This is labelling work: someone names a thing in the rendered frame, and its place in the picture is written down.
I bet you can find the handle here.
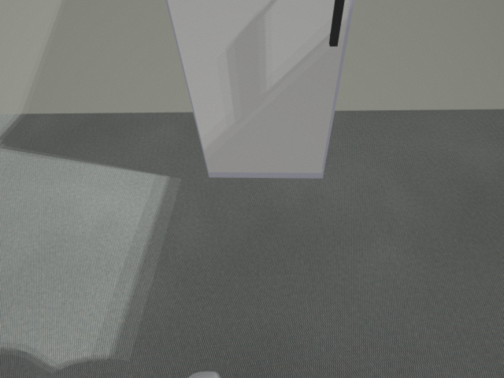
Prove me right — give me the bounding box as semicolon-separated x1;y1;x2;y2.
329;0;345;46

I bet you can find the fridge door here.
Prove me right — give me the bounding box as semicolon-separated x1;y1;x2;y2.
168;0;350;173

